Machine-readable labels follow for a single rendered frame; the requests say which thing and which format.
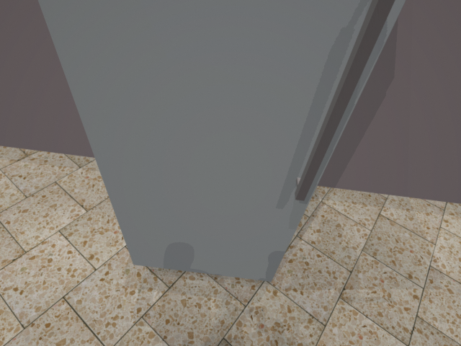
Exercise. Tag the fridge door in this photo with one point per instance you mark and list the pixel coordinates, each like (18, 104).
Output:
(201, 114)

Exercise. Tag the handle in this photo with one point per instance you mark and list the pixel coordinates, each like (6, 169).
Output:
(373, 23)

